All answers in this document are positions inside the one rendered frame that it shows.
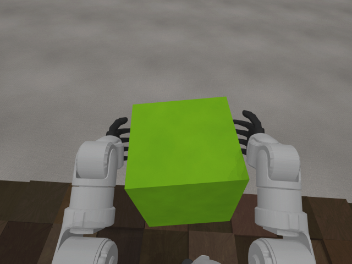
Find carton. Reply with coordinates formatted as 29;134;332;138
124;97;250;227

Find robot right hand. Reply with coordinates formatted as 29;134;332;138
233;110;265;155

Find robot left hand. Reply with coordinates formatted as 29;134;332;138
106;117;130;161

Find right robot shin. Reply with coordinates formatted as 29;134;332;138
194;255;210;261

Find right robot upper arm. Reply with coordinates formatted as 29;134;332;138
248;238;315;264

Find robot left forearm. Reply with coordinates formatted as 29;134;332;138
52;135;124;264

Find left robot upper arm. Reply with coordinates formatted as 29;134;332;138
53;236;118;264

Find robot right forearm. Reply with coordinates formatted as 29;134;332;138
246;133;316;264

